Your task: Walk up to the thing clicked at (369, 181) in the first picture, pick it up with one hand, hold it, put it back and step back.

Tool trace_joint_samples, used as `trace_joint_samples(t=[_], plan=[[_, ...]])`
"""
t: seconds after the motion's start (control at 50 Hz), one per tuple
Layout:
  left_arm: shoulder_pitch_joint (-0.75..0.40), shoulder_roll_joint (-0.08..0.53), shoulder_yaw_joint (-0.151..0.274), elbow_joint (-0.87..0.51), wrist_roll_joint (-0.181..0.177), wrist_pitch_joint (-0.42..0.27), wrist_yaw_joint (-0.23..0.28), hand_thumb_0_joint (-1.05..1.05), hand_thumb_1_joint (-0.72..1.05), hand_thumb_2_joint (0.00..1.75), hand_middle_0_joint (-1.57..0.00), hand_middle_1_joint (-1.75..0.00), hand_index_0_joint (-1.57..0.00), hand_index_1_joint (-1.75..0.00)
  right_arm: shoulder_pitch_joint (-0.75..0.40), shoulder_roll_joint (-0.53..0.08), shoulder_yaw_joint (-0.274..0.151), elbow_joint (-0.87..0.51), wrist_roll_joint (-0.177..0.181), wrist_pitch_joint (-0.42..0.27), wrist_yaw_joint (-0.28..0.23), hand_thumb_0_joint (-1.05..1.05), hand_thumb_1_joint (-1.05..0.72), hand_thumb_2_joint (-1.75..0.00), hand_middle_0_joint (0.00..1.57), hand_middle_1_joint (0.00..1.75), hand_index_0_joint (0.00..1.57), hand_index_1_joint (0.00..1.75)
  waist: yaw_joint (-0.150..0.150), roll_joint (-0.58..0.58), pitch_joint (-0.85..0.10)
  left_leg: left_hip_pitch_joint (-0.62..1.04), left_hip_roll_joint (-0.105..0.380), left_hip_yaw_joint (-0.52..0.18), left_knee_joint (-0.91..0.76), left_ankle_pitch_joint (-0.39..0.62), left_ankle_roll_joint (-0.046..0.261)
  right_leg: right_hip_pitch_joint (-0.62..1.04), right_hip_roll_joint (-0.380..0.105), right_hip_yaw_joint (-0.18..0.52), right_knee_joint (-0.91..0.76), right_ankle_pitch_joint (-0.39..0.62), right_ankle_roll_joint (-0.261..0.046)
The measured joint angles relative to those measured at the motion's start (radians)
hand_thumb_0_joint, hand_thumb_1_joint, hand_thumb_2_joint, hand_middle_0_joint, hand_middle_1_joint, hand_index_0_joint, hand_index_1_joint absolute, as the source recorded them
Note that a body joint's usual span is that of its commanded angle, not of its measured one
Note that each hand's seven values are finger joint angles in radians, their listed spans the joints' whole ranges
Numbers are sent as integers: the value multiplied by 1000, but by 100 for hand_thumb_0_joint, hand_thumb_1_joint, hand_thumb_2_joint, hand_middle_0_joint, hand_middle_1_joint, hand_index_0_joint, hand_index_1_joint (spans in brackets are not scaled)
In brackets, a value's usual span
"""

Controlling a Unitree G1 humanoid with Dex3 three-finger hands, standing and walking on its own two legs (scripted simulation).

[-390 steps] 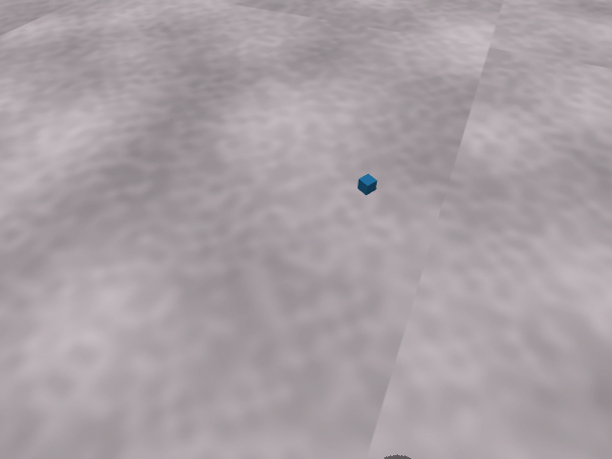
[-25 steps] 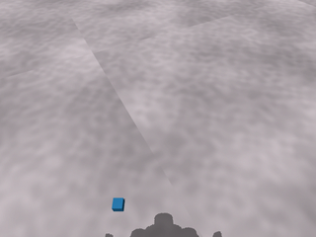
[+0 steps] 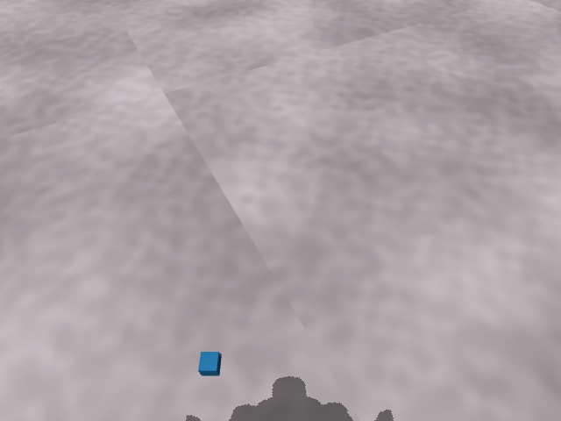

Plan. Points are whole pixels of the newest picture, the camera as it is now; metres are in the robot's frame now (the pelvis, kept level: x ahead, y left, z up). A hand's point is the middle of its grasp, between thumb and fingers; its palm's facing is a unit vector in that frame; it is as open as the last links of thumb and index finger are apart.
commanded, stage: stand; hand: left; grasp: from above
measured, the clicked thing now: (210, 363) +0.42 +0.26 -0.75
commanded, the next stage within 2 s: rise first in 1.20 s
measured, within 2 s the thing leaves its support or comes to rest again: neither
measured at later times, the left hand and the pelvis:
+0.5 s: hand out of the picture +0.07 +0.25 -0.16, palm faces -0.03 -0.94 -0.34, open 7.3 cm; pelvis +0.00 +0.00 +0.00, yaw +0 degrees
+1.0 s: hand out of the picture +0.07 +0.25 -0.16, palm faces -0.03 -0.94 -0.34, open 7.3 cm; pelvis +0.00 +0.00 +0.00, yaw +0 degrees
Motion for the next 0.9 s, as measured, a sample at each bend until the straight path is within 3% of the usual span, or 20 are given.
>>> trace_joint_samples(t=[0.9], plan=[[11, -1, -2, -5, 2, -1, 2, 1, 91, 90, -21, -30, -21, -30, 9, 0, -3, -1, 0, 1, 1, 1, -91, -90, 20, 30, 21, 30, 0, 3, -1, 2, -1, 2, 2, -3, 2, 2, -2, 2, 1, -1, 2]])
